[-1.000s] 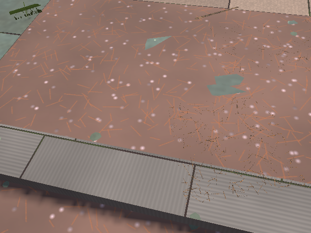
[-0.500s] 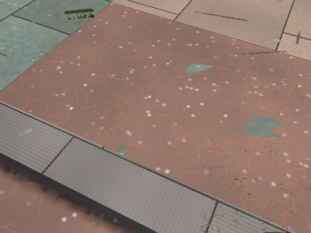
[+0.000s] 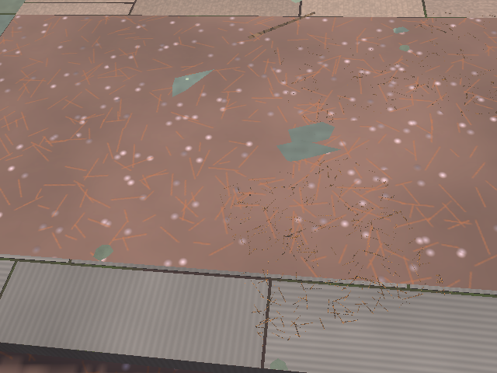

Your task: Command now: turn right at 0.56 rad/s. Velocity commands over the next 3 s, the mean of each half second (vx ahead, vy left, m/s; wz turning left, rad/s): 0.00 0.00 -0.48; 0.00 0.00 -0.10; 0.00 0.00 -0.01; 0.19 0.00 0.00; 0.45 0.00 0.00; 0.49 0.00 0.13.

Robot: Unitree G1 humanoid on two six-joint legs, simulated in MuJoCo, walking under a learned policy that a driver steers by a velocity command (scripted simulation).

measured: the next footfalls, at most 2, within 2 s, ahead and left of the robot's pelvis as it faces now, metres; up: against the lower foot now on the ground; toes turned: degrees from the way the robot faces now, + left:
left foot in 0.36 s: +0.10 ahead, +0.13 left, +0.00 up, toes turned -18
right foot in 0.68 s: +0.01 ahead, -0.11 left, +0.00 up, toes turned -12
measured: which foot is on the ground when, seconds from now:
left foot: up 0.00-0.34, down 0.36-1.00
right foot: down 0.00-0.36, up 0.38-0.66, down 0.68-1.00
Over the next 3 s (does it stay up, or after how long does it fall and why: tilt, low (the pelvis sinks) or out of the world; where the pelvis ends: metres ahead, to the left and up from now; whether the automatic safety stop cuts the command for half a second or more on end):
stays up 0.61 -0.13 0.09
